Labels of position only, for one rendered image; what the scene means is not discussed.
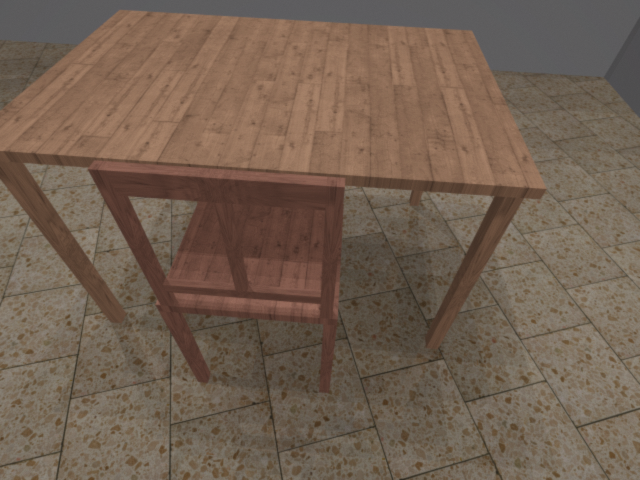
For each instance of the table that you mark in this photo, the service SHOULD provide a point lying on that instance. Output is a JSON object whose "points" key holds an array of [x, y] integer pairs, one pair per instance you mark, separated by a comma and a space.
{"points": [[389, 107]]}

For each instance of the chair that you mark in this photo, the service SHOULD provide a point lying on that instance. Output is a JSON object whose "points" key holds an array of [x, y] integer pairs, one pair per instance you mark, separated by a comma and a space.
{"points": [[259, 245]]}

